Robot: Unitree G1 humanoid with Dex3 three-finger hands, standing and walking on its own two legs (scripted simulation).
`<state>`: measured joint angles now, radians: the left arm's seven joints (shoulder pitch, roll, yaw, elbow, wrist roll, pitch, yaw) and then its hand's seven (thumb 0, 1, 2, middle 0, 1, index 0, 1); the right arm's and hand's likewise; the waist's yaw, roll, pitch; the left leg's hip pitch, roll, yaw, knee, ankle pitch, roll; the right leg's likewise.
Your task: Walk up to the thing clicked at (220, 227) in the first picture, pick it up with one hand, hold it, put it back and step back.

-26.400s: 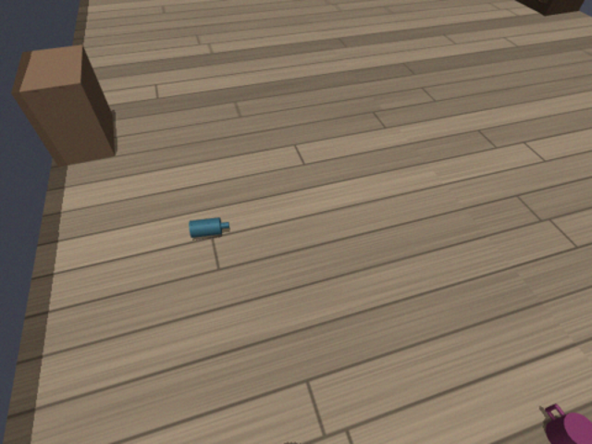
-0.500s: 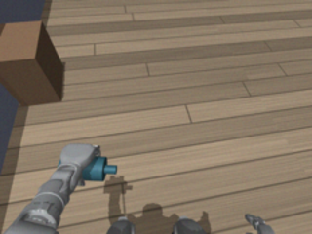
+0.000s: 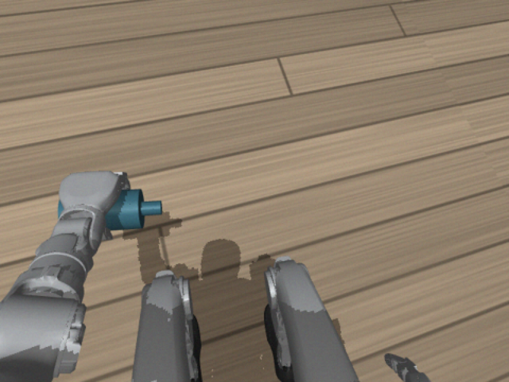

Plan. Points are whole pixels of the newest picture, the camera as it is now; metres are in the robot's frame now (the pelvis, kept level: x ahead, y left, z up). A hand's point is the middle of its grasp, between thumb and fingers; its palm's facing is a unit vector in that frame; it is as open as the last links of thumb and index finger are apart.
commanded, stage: crouch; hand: left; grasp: from above
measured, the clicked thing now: (115, 210) +0.42 +0.20 -0.17
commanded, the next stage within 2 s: lower in 1.00 s
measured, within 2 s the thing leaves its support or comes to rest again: neither
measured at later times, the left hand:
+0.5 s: hand (125, 211) +0.45 +0.21 -0.28, palm faces -0.46 +0.00 -0.89, open 10.1 cm
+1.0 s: hand (134, 214) +0.46 +0.21 -0.34, palm faces -0.47 +0.00 -0.88, open 10.0 cm
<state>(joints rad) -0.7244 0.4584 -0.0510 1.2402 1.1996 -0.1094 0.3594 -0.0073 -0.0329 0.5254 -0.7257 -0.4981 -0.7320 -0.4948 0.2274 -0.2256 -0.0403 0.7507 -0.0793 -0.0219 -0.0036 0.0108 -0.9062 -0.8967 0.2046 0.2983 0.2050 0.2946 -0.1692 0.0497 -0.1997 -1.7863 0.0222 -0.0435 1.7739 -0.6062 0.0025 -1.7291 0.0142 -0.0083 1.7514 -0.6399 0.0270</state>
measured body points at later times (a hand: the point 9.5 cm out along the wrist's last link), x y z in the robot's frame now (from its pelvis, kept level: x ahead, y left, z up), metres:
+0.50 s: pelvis -0.01 -0.01 -0.10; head +0.23 +0.04 +0.28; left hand +0.47 +0.21 -0.23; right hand +0.05 -0.28 -0.22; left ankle +0.08 +0.12 -0.49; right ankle +0.07 -0.13 -0.49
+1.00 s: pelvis -0.01 -0.01 -0.16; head +0.23 +0.03 +0.21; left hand +0.48 +0.21 -0.29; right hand +0.00 -0.28 -0.27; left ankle +0.07 +0.12 -0.49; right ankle +0.07 -0.13 -0.49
